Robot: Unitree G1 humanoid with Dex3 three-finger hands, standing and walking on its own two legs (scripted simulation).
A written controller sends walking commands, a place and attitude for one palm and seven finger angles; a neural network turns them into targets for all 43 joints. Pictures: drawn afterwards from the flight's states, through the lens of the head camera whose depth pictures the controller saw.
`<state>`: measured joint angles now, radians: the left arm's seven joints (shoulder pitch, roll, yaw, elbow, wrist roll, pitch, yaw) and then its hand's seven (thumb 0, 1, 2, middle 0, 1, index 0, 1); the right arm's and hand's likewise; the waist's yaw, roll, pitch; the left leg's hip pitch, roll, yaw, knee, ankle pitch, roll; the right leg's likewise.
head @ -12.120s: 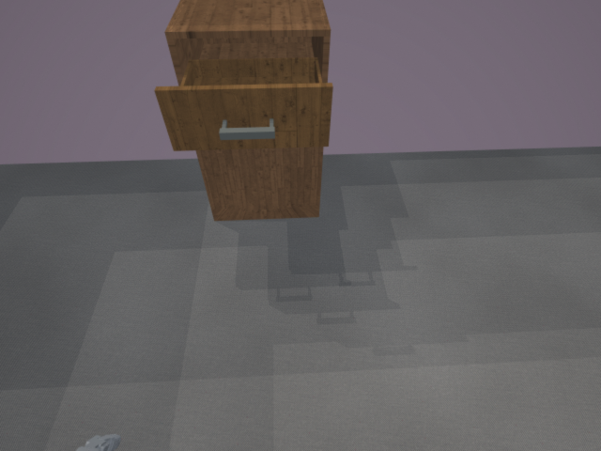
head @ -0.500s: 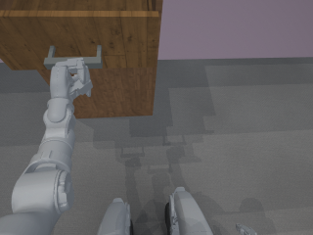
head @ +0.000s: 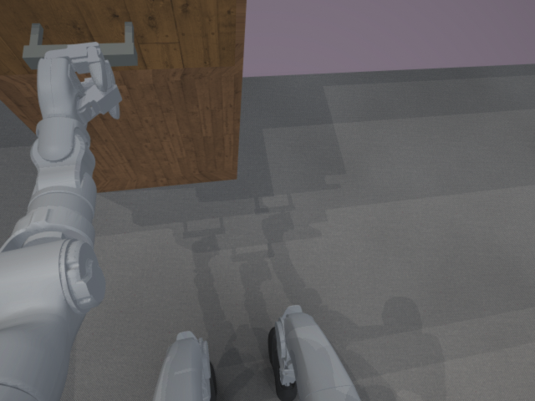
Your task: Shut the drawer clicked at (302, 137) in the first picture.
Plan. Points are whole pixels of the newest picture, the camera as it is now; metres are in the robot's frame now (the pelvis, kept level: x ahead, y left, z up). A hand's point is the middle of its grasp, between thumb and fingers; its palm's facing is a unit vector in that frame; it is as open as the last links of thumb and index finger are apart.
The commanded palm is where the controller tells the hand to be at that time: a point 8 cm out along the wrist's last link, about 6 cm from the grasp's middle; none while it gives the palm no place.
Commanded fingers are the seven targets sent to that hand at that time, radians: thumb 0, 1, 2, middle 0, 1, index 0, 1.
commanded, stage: push the drawer shut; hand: left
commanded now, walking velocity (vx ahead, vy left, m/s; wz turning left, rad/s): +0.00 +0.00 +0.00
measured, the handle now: (83, 43) +0.62 +0.19 +0.05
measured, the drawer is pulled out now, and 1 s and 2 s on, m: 0.06 0.00 0.00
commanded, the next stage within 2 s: pull the fist back off the drawer in 0.84 s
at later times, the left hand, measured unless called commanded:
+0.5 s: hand (113, 56) +0.60 +0.15 +0.05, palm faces +0.03 -1.00 -0.04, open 3.3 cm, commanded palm +0.59 +0.18 +0.05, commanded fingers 0.00 0.90 0.90 -1.40 -1.60 -1.40 -1.60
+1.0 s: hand (99, 49) +0.61 +0.17 +0.05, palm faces +0.02 -1.00 -0.05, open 3.3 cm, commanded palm +0.64 +0.17 +0.05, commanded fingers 0.00 0.90 0.90 -1.40 -1.60 -1.40 -1.60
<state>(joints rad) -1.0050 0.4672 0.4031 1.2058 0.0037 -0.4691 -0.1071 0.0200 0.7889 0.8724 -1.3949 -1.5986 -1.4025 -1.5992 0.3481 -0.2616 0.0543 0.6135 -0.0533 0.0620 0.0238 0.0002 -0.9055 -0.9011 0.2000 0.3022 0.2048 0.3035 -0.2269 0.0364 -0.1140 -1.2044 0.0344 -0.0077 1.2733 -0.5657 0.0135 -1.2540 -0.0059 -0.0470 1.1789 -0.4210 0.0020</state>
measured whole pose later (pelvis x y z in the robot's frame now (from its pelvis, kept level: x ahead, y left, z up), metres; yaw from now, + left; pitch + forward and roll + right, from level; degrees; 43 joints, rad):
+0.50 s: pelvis +0.01 +0.00 -0.01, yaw -1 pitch +32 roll -4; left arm -1.19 0.60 0.44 1.30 0.07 -0.40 -0.10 0.05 0.80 0.88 -1.39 -1.60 -1.40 -1.60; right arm 0.37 -0.26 0.08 0.60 -0.07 0.09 0.04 0.00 -0.91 -0.90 0.20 0.30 0.20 0.30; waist -0.29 0.05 -0.10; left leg -1.28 0.05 -0.03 1.31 -0.58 0.01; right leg -1.32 0.01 -0.07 1.19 -0.43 0.00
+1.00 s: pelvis -0.02 +0.00 -0.03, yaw -1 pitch +35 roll -7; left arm -1.44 0.77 0.36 1.41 0.12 -0.30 -0.13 0.04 0.56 0.88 -1.39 -1.60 -1.40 -1.60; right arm 0.39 -0.26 0.13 0.62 -0.08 0.04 0.02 0.00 -0.91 -0.90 0.20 0.30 0.21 0.30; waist -0.36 0.05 -0.09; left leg -1.46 0.04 -0.08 1.39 -0.55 0.01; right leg -1.45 0.00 -0.11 1.23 -0.38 0.00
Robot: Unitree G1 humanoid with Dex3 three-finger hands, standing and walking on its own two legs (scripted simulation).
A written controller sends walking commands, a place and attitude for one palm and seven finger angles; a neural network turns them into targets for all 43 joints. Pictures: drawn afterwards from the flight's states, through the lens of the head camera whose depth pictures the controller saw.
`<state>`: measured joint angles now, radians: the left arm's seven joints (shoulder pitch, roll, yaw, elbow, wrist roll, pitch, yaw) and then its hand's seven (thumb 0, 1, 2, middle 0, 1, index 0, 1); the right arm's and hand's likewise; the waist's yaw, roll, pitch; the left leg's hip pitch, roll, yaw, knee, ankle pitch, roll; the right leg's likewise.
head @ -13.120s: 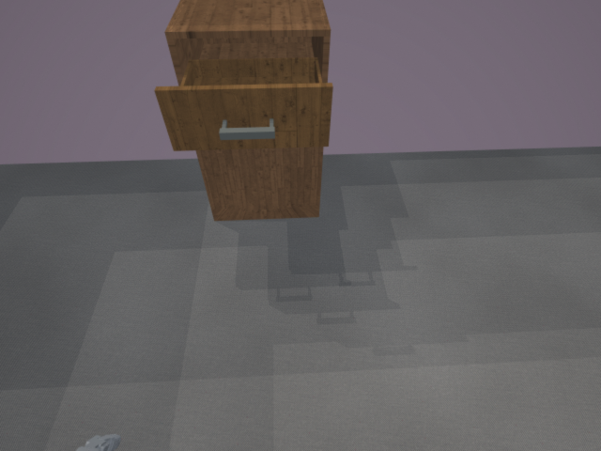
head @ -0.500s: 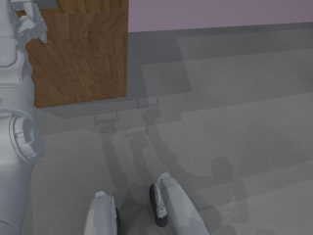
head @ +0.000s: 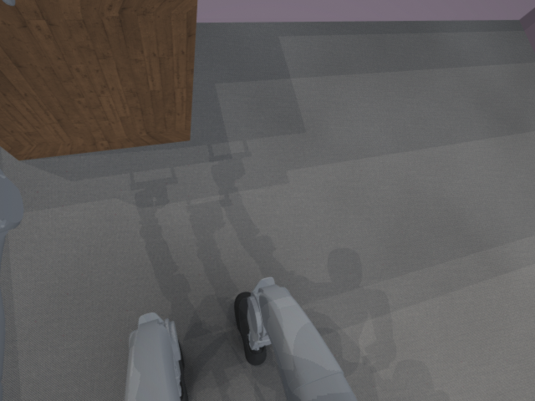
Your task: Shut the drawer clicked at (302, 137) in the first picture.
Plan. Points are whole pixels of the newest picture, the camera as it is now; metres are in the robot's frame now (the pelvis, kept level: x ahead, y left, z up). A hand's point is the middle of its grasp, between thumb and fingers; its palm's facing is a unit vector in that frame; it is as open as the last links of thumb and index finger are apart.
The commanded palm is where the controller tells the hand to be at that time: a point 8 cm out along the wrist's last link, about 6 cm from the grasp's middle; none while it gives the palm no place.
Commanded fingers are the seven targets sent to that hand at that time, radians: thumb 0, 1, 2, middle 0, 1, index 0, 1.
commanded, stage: pull the fist back off the drawer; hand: left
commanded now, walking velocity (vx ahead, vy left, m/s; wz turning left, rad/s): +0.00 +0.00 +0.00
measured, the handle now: out of the picture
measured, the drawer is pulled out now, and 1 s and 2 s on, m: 0.00 0.00 0.00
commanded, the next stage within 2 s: draw the hand back to the body in 0.64 s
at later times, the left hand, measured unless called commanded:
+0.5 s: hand out of the picture +0.63 +0.16 +0.08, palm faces +0.06 -1.00 -0.02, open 3.2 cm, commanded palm +0.59 +0.18 +0.08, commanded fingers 0.00 0.90 0.90 -1.40 -1.60 -1.40 -1.60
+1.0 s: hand out of the picture +0.53 +0.18 +0.12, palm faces +0.05 -1.00 -0.05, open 3.3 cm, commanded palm +0.49 +0.22 +0.14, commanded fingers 0.00 0.90 0.90 -1.40 -1.60 -1.40 -1.60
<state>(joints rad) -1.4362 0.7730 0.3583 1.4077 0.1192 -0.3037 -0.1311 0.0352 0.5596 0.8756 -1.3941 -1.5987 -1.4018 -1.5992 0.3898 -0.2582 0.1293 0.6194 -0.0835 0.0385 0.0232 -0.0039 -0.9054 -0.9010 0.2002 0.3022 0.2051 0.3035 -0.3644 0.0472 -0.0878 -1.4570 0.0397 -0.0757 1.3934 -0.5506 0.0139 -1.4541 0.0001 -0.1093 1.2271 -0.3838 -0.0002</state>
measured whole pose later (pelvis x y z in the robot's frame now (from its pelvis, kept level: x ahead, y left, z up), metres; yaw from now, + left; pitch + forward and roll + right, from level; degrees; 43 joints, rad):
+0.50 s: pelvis +0.01 +0.01 +0.01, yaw -1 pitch +33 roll -6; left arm -1.26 0.65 0.44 1.25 0.08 -0.29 -0.09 0.03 0.76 0.87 -1.39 -1.60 -1.40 -1.60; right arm 0.43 -0.24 0.11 0.60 -0.08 0.04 0.06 0.00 -0.90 -0.90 0.20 0.30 0.21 0.30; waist -0.32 0.06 -0.09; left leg -1.38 0.05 -0.04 1.35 -0.56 0.03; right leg -1.39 0.01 -0.07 1.19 -0.38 0.02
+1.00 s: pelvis +0.07 +0.00 +0.08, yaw +0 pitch +25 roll -3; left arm -0.57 0.35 0.33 0.69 -0.12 -0.31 -0.12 0.02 0.90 0.90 -1.39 -1.60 -1.40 -1.60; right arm 0.37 -0.25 0.03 0.53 0.00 0.11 0.06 0.00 -0.91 -0.90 0.20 0.30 0.20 0.30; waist -0.14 0.04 -0.12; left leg -0.91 0.05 0.00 1.02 -0.53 0.01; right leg -0.97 0.02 -0.03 0.93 -0.39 0.01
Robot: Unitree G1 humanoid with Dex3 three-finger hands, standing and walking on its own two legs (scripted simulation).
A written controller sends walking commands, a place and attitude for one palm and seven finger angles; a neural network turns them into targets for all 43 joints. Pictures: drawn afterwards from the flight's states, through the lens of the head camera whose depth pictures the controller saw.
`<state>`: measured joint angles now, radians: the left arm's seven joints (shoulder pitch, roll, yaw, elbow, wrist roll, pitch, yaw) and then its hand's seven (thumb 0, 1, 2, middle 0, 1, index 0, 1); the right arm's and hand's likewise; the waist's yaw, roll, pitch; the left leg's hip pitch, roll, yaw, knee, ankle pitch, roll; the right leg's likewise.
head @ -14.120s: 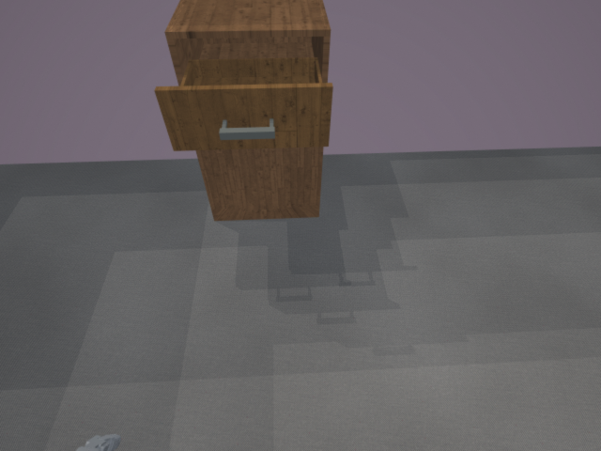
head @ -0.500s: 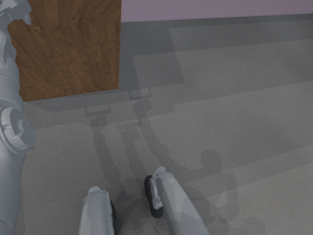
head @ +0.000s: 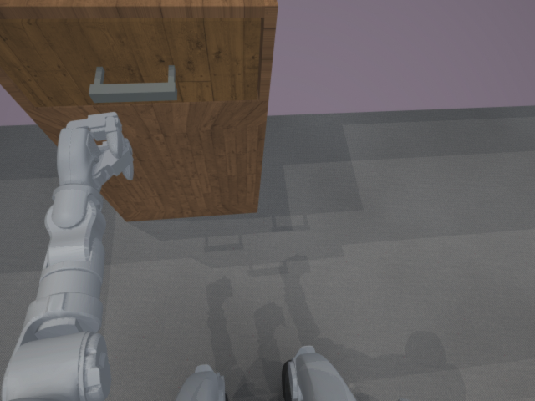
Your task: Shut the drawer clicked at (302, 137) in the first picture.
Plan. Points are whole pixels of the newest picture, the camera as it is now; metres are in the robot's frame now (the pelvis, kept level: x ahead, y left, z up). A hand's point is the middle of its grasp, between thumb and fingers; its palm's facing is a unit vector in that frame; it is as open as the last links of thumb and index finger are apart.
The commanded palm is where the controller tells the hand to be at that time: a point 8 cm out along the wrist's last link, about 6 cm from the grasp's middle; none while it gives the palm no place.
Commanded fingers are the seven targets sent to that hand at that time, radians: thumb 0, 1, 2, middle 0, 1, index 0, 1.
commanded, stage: draw the hand back to the body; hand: left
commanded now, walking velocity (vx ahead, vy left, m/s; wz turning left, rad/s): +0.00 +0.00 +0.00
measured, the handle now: (135, 82) +0.63 +0.19 +0.00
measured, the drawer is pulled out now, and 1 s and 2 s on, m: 0.00 0.00 0.00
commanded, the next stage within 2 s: step back with the hand held close in 1.12 s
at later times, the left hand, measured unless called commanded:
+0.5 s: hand (27, 244) +0.30 +0.21 +0.14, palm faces +0.24 -0.93 -0.27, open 3.3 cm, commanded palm +0.25 +0.26 +0.16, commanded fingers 0.00 0.90 0.90 -1.40 -1.60 -1.40 -1.60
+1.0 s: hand out of the picture +0.16 +0.25 +0.24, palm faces +0.46 -0.78 -0.42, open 3.3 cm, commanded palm +0.12 +0.28 +0.24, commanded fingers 0.00 0.90 0.90 -1.40 -1.60 -1.40 -1.60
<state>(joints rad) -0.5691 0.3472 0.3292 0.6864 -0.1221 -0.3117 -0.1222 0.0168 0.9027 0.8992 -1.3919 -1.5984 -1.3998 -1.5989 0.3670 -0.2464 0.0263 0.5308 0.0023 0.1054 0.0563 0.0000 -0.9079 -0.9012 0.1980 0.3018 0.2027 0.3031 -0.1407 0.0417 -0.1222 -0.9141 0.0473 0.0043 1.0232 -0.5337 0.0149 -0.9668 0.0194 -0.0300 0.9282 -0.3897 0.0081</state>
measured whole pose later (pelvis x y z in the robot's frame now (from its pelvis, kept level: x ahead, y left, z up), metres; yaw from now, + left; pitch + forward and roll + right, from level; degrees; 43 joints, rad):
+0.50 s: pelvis +0.00 +0.00 +0.06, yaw +3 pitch +3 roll -1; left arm 0.02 0.30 0.13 0.10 -0.06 -0.08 0.07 0.02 0.90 0.90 -1.40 -1.60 -1.40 -1.60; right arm 0.19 -0.24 0.05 0.53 0.04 0.04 -0.07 0.01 -0.91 -0.90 0.20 0.30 0.20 0.30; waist 0.01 0.05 -0.03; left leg -0.28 0.01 0.01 0.61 -0.38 0.01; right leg -0.35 -0.02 -0.03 0.59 -0.29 0.01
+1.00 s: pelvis +0.00 -0.01 +0.07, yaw +3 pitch -5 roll -1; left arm 0.53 0.34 0.30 -0.48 -0.05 -0.09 0.10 0.01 0.90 0.90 -1.40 -1.60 -1.41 -1.60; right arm 0.21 -0.23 0.04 0.61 -0.01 -0.10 -0.07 0.01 -0.90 -0.90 0.20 0.30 0.21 0.30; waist 0.08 0.08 0.01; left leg -0.05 0.02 0.00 0.43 -0.30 0.00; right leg -0.11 0.00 -0.04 0.40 -0.21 0.00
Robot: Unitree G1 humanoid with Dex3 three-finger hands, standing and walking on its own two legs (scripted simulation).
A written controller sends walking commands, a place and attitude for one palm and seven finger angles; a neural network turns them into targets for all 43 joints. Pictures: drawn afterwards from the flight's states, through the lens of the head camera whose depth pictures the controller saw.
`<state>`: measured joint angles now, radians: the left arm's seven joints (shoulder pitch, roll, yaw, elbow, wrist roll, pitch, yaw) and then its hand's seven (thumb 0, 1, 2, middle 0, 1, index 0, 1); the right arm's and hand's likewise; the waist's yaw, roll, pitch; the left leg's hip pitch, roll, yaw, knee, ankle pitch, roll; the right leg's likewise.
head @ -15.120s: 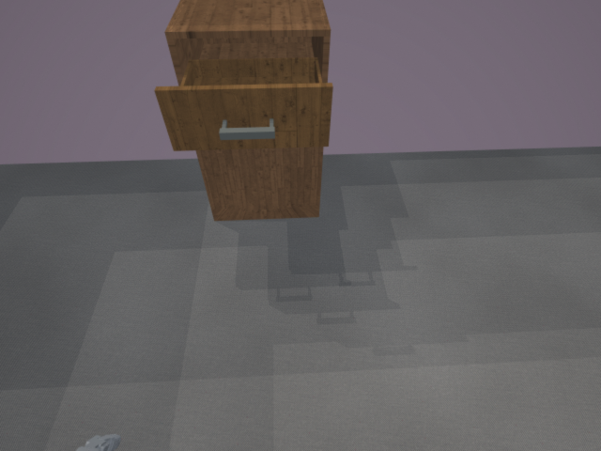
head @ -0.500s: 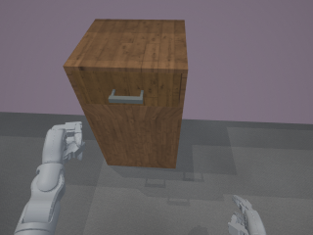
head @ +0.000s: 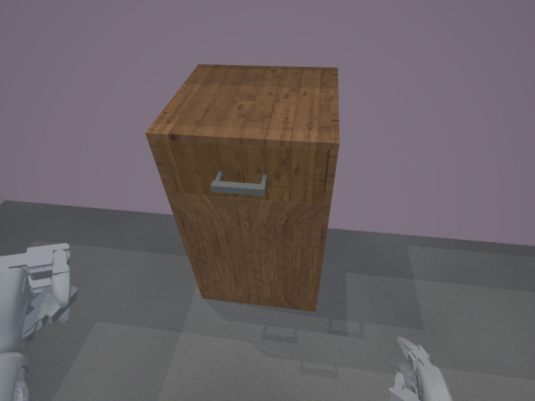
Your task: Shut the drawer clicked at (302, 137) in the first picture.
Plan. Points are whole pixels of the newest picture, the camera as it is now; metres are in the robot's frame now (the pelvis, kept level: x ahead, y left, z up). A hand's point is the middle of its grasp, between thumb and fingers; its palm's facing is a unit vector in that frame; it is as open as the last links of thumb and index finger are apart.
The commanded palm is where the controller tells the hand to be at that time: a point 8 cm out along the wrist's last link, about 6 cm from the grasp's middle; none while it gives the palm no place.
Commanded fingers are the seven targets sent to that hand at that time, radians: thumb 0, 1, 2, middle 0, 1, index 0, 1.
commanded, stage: draw the hand back to the body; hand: left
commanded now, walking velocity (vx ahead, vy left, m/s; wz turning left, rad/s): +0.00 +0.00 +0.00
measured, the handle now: (240, 182) +0.64 +0.17 -0.07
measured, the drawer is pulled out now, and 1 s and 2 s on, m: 0.00 0.00 0.00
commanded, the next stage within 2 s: step back with the hand held close in 0.12 s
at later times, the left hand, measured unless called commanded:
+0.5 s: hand (73, 298) +0.17 +0.25 +0.16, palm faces +0.32 -0.81 -0.49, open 3.3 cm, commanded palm +0.11 +0.29 +0.17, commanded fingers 0.00 0.90 0.90 -1.40 -1.60 -1.40 -1.60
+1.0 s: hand (24, 363) +0.10 +0.26 +0.16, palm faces +0.38 -0.79 -0.48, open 3.3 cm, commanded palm +0.04 +0.30 +0.17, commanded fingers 0.00 0.90 0.90 -1.40 -1.60 -1.40 -1.60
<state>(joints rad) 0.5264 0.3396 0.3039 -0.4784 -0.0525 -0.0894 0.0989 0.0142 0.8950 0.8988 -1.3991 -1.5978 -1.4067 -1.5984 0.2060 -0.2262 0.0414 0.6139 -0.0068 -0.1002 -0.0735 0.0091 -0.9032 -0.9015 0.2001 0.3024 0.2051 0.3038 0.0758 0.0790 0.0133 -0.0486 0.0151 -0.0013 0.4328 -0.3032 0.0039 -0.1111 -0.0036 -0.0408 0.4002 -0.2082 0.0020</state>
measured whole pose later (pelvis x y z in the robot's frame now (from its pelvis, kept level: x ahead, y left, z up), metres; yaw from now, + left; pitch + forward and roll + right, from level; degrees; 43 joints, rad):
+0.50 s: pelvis -0.02 +0.01 +0.00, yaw -1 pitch +0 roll +0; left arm 0.60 0.35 0.34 -0.49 -0.03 -0.21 0.10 0.01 0.89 0.90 -1.40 -1.60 -1.41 -1.60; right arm 0.19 -0.25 -0.01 0.58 -0.01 -0.04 -0.07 0.01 -0.90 -0.90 0.20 0.30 0.21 0.30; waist 0.00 0.05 0.02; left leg -0.18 -0.01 0.02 0.43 -0.25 0.02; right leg -0.24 -0.03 -0.02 0.39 -0.15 0.02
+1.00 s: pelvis -0.09 +0.02 -0.01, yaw +0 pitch +0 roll -1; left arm 0.60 0.37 0.37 -0.54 0.01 -0.27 0.15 0.01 0.89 0.90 -1.40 -1.60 -1.41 -1.60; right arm 0.21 -0.23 -0.01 0.56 0.00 -0.06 -0.08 0.01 -0.90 -0.90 0.20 0.30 0.21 0.30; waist 0.00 0.02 0.02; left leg -0.36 -0.01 0.00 0.58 -0.23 0.04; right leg -0.38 -0.02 -0.02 0.48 -0.14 0.02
